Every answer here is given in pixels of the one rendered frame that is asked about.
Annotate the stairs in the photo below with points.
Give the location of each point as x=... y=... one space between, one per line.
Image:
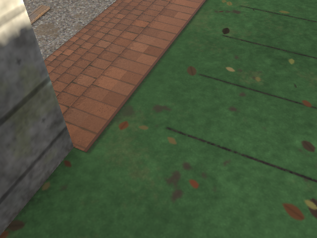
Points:
x=74 y=66

